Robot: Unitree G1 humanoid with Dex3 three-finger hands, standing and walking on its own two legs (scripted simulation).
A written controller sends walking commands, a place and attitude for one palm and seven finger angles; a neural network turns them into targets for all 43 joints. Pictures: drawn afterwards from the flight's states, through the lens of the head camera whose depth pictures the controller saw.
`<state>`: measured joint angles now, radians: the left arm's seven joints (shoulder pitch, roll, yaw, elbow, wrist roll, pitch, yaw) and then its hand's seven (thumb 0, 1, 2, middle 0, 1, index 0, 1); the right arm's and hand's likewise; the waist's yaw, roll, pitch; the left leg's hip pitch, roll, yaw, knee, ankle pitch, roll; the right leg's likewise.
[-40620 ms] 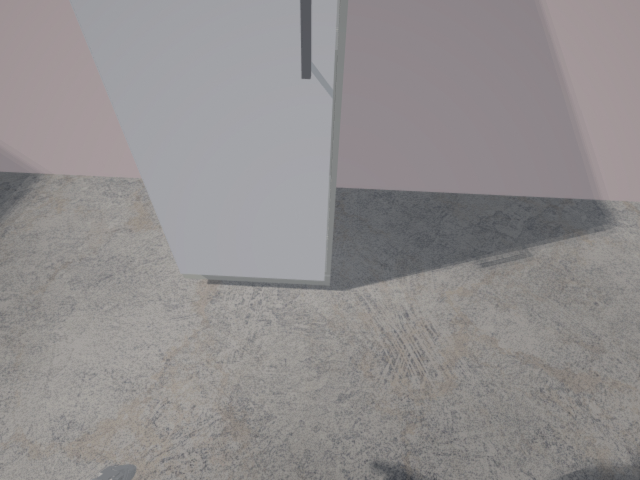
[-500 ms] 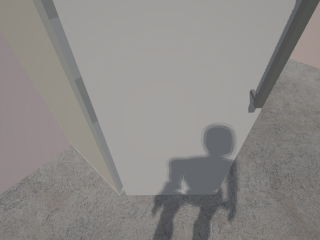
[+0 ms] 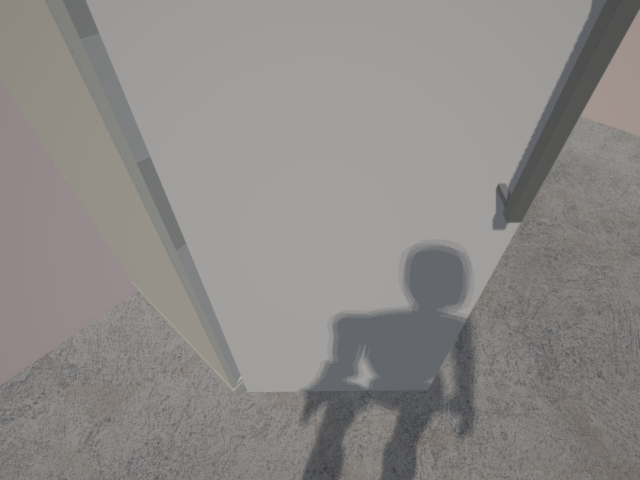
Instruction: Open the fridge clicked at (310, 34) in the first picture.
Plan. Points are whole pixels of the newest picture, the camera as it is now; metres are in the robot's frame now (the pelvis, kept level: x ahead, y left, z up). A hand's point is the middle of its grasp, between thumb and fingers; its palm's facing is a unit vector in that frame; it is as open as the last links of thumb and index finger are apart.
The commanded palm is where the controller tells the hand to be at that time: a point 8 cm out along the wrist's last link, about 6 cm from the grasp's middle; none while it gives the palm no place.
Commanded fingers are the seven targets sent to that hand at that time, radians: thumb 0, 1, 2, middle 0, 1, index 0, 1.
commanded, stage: look again from close up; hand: right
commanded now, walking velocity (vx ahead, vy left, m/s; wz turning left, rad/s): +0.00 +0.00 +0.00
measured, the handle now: (553, 109) +0.45 -0.23 +0.25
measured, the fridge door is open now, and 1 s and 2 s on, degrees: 47 47 47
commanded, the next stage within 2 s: raise the hand to about handle height in 0.64 s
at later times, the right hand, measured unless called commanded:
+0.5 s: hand out of the picture +0.00 -0.18 -0.18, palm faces +0.02 +0.98 -0.19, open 7.4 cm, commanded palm none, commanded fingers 0.00 -0.90 -0.90 0.20 0.30 0.20 0.30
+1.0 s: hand (508, 406) +0.21 -0.18 +0.05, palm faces +0.12 +0.99 -0.08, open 7.8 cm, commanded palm +0.10 -0.24 -0.02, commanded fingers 0.00 -0.57 -0.76 0.22 0.51 0.22 0.51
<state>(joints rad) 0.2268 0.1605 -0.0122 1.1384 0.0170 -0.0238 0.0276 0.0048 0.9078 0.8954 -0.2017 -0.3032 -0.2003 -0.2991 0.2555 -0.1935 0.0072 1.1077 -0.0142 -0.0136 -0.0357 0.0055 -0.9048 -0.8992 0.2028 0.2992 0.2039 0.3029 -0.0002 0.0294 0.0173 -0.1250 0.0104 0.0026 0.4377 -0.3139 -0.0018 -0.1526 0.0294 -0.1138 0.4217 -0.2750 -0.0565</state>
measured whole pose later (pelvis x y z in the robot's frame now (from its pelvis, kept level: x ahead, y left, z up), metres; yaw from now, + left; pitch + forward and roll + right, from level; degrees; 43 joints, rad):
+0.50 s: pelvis +0.00 +0.00 +0.00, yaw -1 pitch +0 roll +0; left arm 0.24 0.15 -0.01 1.16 0.02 -0.03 0.03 0.00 0.91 0.90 -0.20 -0.30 -0.20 -0.30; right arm 0.26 -0.18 0.01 1.12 -0.01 -0.01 -0.04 0.01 -0.90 -0.90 0.20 0.30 0.20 0.30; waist 0.00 0.04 0.02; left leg -0.11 0.01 0.01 0.41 -0.30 0.00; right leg -0.14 0.03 -0.11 0.40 -0.26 -0.06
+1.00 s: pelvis -0.03 +0.01 -0.02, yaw -2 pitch +4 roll -1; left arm 0.23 0.22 0.01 0.74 -0.01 -0.23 0.03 0.01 0.91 0.90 -0.20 -0.30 -0.20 -0.30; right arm 0.28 -0.22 -0.15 0.10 0.21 -0.30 0.11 0.01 -0.79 -0.85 0.21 0.38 0.21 0.38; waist 0.05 -0.02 -0.10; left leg -0.35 0.02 0.04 0.66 -0.37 0.01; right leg -0.38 0.03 -0.08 0.63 -0.31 -0.04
